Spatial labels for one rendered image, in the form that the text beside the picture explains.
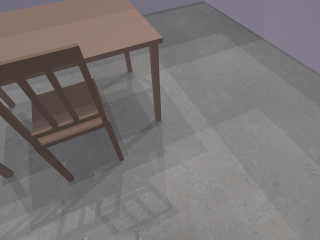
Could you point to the left robot thigh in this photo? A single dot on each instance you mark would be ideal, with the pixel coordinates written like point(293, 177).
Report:
point(128, 234)

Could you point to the chair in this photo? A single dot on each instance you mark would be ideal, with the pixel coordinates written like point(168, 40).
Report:
point(61, 114)

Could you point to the table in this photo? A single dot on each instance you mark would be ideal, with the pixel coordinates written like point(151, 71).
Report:
point(102, 29)

